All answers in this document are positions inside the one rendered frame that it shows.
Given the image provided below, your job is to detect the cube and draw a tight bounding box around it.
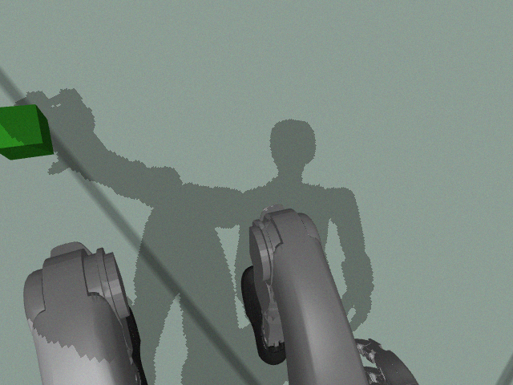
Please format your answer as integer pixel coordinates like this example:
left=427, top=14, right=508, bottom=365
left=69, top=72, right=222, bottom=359
left=0, top=104, right=54, bottom=160

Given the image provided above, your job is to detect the left robot foot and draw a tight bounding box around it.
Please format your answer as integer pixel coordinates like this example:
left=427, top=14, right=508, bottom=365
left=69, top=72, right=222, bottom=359
left=126, top=306, right=147, bottom=385

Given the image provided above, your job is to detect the right robot hand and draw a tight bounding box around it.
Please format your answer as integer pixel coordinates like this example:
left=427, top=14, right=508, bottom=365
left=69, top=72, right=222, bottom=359
left=355, top=338, right=419, bottom=385

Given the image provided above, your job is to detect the right robot foot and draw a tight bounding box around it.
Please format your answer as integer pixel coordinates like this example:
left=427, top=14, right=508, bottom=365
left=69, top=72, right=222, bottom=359
left=241, top=265, right=286, bottom=365

